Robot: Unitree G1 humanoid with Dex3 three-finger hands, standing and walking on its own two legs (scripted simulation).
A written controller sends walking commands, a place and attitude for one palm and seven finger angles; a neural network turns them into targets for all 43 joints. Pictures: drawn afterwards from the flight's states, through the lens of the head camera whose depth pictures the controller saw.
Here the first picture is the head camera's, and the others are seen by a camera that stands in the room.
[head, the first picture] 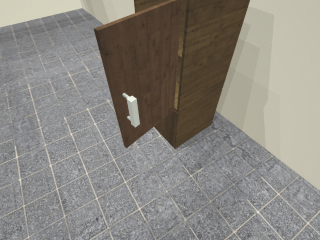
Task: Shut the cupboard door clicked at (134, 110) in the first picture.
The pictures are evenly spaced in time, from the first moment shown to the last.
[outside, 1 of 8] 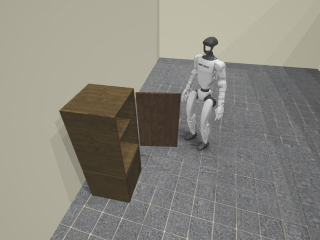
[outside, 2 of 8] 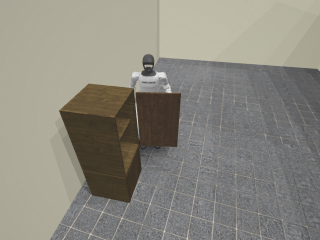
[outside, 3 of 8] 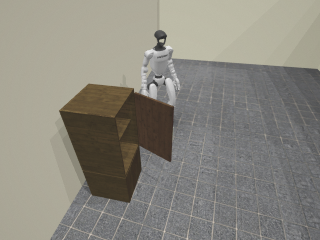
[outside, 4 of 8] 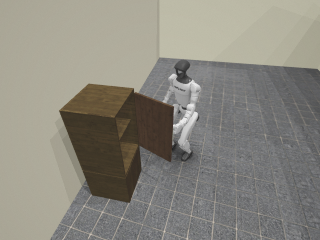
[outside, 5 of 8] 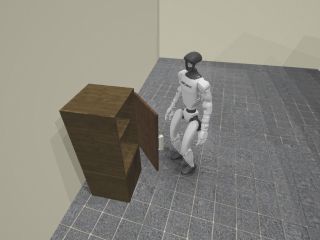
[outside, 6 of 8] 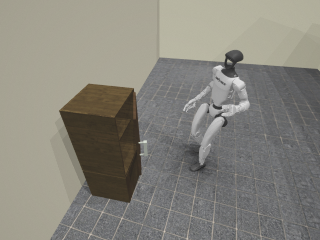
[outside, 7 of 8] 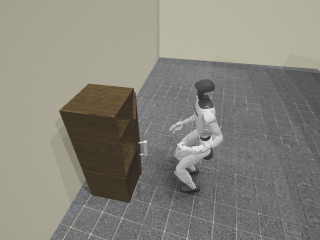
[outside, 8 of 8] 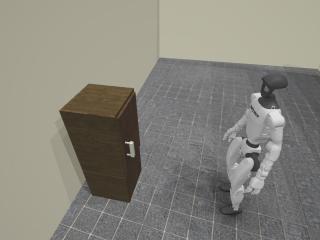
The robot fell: no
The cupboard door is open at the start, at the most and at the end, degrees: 99 99 0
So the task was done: yes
